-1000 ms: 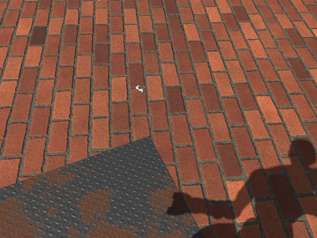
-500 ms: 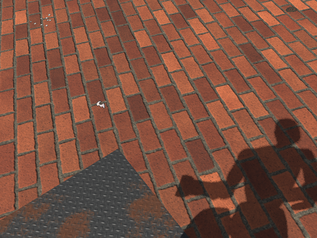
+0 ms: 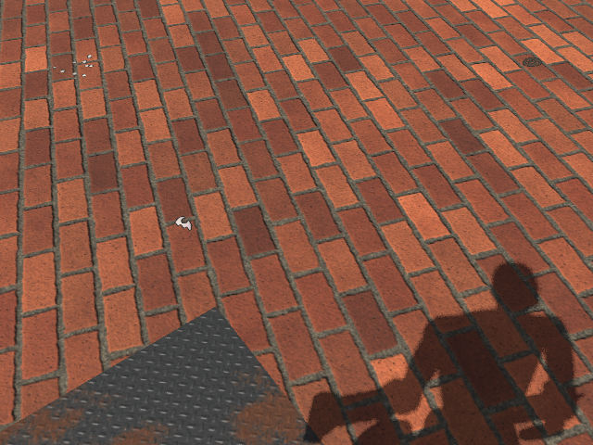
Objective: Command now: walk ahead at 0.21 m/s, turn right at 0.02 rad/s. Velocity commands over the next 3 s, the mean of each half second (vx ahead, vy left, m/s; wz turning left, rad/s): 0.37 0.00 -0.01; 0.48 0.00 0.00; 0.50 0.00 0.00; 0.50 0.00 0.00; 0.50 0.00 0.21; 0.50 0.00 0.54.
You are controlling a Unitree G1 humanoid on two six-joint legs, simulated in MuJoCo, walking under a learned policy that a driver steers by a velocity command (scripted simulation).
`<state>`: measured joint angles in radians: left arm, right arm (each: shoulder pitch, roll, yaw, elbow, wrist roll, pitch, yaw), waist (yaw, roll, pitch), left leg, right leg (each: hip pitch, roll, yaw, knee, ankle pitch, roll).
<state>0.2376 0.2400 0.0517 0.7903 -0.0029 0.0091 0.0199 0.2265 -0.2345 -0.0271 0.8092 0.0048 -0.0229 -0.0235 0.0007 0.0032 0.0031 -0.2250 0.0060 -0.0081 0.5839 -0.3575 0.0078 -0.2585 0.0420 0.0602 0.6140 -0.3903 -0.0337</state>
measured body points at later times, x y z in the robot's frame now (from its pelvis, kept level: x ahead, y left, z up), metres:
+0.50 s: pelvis +0.19 +0.01 +0.00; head +0.22 +0.01 +0.45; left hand +0.12 +0.27 -0.13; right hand +0.45 -0.20 -0.07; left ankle +0.36 +0.13 -0.71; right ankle +0.01 -0.11 -0.73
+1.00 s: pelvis +0.46 +0.04 +0.01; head +0.48 +0.04 +0.46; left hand +0.67 +0.27 -0.08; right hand +0.46 -0.24 -0.12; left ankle +0.36 +0.13 -0.73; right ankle +0.65 -0.12 -0.69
